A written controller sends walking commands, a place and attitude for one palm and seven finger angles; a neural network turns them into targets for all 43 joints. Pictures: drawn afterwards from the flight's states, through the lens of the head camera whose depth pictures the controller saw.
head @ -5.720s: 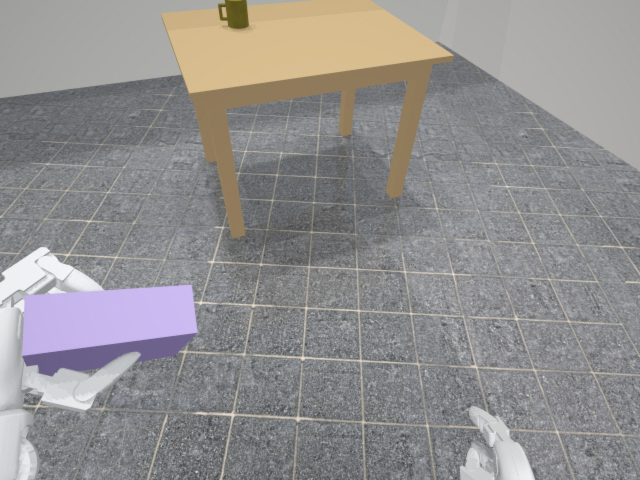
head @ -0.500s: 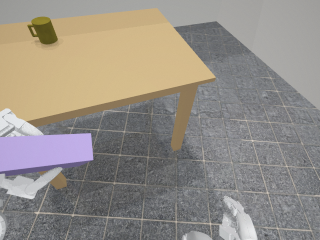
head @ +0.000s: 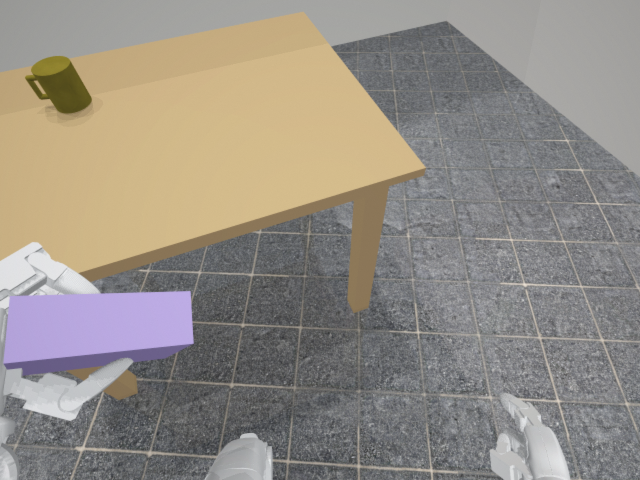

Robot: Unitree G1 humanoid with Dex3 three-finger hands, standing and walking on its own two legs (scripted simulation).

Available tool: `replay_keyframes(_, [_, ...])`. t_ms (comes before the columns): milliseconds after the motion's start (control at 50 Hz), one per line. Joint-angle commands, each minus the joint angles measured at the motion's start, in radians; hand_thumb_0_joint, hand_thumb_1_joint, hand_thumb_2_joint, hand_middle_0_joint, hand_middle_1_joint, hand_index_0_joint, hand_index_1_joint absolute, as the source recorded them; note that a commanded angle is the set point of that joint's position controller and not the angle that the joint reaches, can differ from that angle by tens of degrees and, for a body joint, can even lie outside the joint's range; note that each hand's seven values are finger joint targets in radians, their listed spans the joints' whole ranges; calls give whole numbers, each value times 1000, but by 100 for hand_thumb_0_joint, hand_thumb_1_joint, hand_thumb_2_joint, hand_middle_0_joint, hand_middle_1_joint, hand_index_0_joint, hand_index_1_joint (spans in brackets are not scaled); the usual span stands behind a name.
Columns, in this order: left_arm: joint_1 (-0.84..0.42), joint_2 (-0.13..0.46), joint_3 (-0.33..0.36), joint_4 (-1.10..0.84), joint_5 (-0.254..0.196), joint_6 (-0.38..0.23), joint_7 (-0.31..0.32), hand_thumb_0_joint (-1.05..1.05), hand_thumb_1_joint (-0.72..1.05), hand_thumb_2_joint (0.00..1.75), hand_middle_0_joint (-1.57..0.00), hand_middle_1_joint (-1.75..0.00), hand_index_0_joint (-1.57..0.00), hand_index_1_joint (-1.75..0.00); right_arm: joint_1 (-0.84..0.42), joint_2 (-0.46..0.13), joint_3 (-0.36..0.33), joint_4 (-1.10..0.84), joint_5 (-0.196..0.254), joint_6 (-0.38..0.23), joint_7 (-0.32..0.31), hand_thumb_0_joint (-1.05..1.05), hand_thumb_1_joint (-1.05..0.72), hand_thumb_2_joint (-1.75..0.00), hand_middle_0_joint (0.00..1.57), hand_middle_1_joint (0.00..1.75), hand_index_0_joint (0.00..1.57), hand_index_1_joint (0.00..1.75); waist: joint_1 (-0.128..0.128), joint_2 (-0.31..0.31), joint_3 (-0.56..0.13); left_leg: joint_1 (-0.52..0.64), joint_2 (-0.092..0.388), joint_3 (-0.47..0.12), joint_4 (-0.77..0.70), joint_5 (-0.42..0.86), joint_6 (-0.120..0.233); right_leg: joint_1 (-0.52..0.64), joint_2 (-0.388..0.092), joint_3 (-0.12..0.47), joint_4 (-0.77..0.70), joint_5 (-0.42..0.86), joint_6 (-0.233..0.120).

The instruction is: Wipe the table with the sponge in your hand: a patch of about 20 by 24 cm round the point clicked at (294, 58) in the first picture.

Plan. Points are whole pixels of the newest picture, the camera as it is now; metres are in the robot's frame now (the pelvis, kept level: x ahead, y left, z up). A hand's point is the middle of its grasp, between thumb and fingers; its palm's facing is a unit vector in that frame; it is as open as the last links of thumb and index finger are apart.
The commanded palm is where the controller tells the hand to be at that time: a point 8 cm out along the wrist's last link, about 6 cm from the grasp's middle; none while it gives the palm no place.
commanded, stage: take the last steps up to it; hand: left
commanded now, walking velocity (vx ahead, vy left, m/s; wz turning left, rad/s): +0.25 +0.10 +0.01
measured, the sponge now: (129, 331) +0.23 +0.18 +0.14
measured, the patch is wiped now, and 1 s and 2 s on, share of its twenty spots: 0.00 0.00 0.00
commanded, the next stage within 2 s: come to a stop and stand still in 0.88 s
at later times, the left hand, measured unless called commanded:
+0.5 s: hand (71, 255) +0.29 +0.23 +0.18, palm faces +0.39 -0.78 -0.49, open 9.3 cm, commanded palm +0.24 +0.29 +0.17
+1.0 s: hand (69, 212) +0.34 +0.27 +0.17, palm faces +0.40 -0.81 -0.44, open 9.3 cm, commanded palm +0.29 +0.30 +0.17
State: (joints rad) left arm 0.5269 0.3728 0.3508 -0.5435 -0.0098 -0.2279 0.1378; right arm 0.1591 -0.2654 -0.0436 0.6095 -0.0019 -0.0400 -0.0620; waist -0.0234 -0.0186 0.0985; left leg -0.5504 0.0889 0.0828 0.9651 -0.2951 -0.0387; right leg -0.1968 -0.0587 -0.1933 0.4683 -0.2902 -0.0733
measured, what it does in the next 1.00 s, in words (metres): walks ahead: left foot, then right foot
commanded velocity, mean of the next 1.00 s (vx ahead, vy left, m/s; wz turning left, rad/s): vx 0.17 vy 0.08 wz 0.01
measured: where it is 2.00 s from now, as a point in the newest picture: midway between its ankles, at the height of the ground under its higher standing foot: outside the picture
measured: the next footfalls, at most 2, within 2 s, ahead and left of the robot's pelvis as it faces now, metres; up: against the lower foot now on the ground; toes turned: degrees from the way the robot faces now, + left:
left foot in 0.20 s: +0.16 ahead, +0.15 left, +0.00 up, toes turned +9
right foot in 0.50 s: +0.14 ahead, -0.09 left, +0.00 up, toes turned -9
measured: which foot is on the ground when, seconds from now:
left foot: up 0.00-0.18, down 0.20-0.52, up 0.54-0.88, down 0.90-1.00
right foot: down 0.00-0.20, up 0.22-0.48, down 0.50-0.90, up 0.92-1.00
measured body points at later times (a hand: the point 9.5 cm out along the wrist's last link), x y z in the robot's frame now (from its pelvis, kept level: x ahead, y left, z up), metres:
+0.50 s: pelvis +0.08 +0.01 -0.02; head +0.10 -0.01 +0.43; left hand +0.26 +0.27 +0.21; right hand +0.25 -0.18 -0.12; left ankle +0.13 +0.14 -0.74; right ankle +0.10 -0.09 -0.74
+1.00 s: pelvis +0.12 +0.02 -0.01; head +0.14 +0.04 +0.44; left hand +0.32 +0.31 +0.20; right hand +0.29 -0.23 -0.08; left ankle +0.16 +0.13 -0.74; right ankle +0.09 -0.08 -0.71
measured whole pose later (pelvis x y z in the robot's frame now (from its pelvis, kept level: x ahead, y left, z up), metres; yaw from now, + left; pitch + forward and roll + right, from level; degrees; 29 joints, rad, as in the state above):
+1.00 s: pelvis +0.12 +0.02 -0.01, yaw -1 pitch -2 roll +1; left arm 0.47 0.43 0.41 -0.53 -0.02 -0.24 0.16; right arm 0.19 -0.20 -0.04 0.58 0.01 -0.06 -0.07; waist 0.00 -0.05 0.06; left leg -0.28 0.04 0.14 0.54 -0.24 0.03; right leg -0.35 -0.05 -0.09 0.92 -0.53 0.00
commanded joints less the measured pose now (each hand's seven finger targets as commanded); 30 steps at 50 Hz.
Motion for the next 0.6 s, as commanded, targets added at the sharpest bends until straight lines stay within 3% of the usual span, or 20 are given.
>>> replay_keyframes(0, [20, 204, 209, -226, -29, -69, 60, 0, 10, 130, -120, -160, -120, -160, -38, -12, -9, -180, -1, -51, 6, 0, -90, -90, 20, 30, 20, 30, 54, -104, -234, 13, -26, 80, -254, 23, 16, 265, -251, 192, -89, 671, -68])
replay_keyframes(80, [-10, 170, 174, -178, -27, -51, 63, 0, 10, 130, -120, -160, -120, -160, -13, -24, -19, -184, 5, -53, 3, 0, -90, -90, 20, 30, 20, 30, 42, -158, -226, 150, -44, 111, -410, 80, 27, 221, -246, 174, -30, 578, -46])
replay_keyframes(120, [-67, 168, 157, -171, -24, -50, 62, 0, 10, 130, -120, -160, -120, -160, 3, -37, -29, -177, 4, -48, -8, 0, -90, -90, 20, 30, 20, 30, 18, -110, -245, 340, -70, 142, -523, 172, 40, 136, -200, 134, 92, 548, -3])
replay_keyframes(140, [-94, 171, 147, -166, -21, -55, 59, 0, 10, 130, -120, -160, -120, -160, 11, -45, -34, -178, 6, -46, -13, 0, -90, -90, 20, 30, 20, 30, 4, -40, -256, 474, -41, 98, -551, 211, 66, 36, -171, 126, 210, 498, 26])
replay_keyframes(160, [-113, 148, 118, -187, -23, -62, 53, 0, 10, 130, -120, -160, -120, -160, -8, -70, -39, -186, 8, -48, -14, 0, -90, -90, 20, 30, 20, 30, 6, 168, -281, 596, 114, -107, -567, 334, 133, -121, -87, 74, 395, 191, 69])
replay_keyframes(180, [-118, 162, 127, -181, -25, -69, 54, 0, 10, 130, -120, -160, -120, -160, 5, -61, -31, -187, 10, -51, -8, 0, -90, -90, 20, 30, 20, 30, 16, 270, -283, 670, 310, -389, -591, 540, 257, -306, -1, 91, 589, -300, 88])
replay_keyframes(200, [-148, 186, 127, -141, -11, -67, 51, 0, 10, 130, -120, -160, -120, -160, 4, -57, -20, -186, 10, -56, 0, 0, -90, -90, 20, 30, 20, 30, 9, 201, -225, 579, 346, -454, -637, 445, 296, -359, 19, 154, 719, -358, 78])
replay_keyframes(220, [-144, 197, 128, -68, -12, -58, 38, 0, 10, 130, -120, -160, -120, -160, -20, -64, -10, -162, 3, -56, -3, 0, -90, -90, 20, 30, 20, 30, 15, 162, -185, 446, 350, -436, -682, 256, 296, -361, -24, 186, 754, -318, 83])
replay_keyframes(240, [-186, 202, 129, -127, -12, -59, 33, 0, 10, 130, -120, -160, -120, -160, -35, -55, -12, -157, 4, -55, -3, 0, -90, -90, 20, 30, 20, 30, 15, 171, -148, 378, 330, -398, -699, 156, 299, -358, -51, 190, 738, -276, 91])
replay_keyframes(260, [-218, 226, 146, -204, -9, -65, 35, 0, 10, 130, -120, -160, -120, -160, -39, -48, -15, -152, 9, -63, -5, 0, -90, -90, 20, 30, 20, 30, 26, 191, -149, 389, 281, -313, -683, 158, 284, -357, -59, 185, 686, -219, 94])
replay_keyframes(320, [-143, 186, 129, -300, -16, -72, 34, 0, 10, 130, -120, -160, -120, -160, -43, -36, -2, -151, 10, -98, 3, 0, -90, -90, 20, 30, 20, 30, 43, 270, -164, 276, 199, -139, -703, 103, 228, -207, -47, 113, 497, -133, 99])
replay_keyframes(380, [-105, 186, 154, -297, -21, -74, 42, 0, 10, 130, -120, -160, -120, -160, -32, -33, 4, -148, 4, -124, 4, 0, -90, -90, 20, 30, 20, 30, 36, 289, -185, 231, 183, -109, -710, -11, 198, -87, -12, 56, 319, -117, 105])
replay_keyframes(440, [-95, 154, 149, -176, -20, -55, 50, 0, 10, 130, -120, -160, -120, -160, -17, -30, 2, -135, 7, -119, -5, 0, -90, -90, 20, 30, 20, 30, 39, 193, -207, 212, 148, -68, -595, -147, 145, 37, 23, 9, 103, -86, 104])
replay_keyframes(460, [-93, 158, 158, -138, -18, -48, 50, 0, 10, 130, -120, -160, -120, -160, -13, -28, -2, -134, 11, -108, -11, 0, -90, -90, 20, 30, 20, 30, 36, 109, -213, 194, 113, -30, -506, -185, 117, 68, 3, 45, 12, -55, 93])
replay_keyframes(480, [-120, 153, 144, -102, -15, -43, 47, 0, 10, 130, -120, -160, -120, -160, -13, -18, -3, -133, 12, -96, -11, 0, -90, -90, 20, 30, 20, 30, 28, -30, -182, 136, 43, 17, -336, -226, 84, 55, -95, 223, -105, -107, 44])
replay_keyframes(500, [-142, 178, 149, -70, -16, -34, 47, 0, 10, 130, -120, -160, -120, -160, -21, -1, 4, -141, 10, -86, -9, 0, -90, -90, 20, 30, 20, 30, 23, -276, -150, -23, -60, 52, -113, -262, 39, 88, -287, 569, -216, -119, -53])
replay_keyframes(520, [-184, 189, 152, -57, -31, -28, 47, 0, 10, 130, -120, -160, -120, -160, -58, -24, 1, -140, 8, -94, -6, 0, -90, -90, 20, 30, 20, 30, 44, -299, -134, -102, -57, -26, 94, -242, 27, 84, -400, 701, -257, -48, -112])
replay_keyframes(540, [-212, 166, 129, -41, -30, -31, 37, 0, 10, 130, -120, -160, -120, -160, -38, -33, -5, -119, 6, -94, 1, 0, -90, -90, 20, 30, 20, 30, 24, -264, -119, -108, -35, -95, 192, -163, 18, 64, -378, 638, -249, 21, -110])
replay_keyframes(560, [-220, 155, 126, -36, -26, -31, 35, 0, 10, 130, -120, -160, -120, -160, -54, -24, 5, -115, 10, -85, 3, 0, -90, -90, 20, 30, 20, 30, 18, -194, -135, -140, -29, -98, 209, -151, 12, 118, -369, 596, -203, 156, -115])
replay_keyframes(580, [-185, 161, 133, -17, -22, -42, 35, 0, 10, 130, -120, -160, -120, -160, -54, -14, 20, -107, 6, -76, 0, 0, -90, -90, 20, 30, 20, 30, 24, -143, -138, -125, -18, -89, 202, -109, 4, 133, -326, 466, -165, 318, -97])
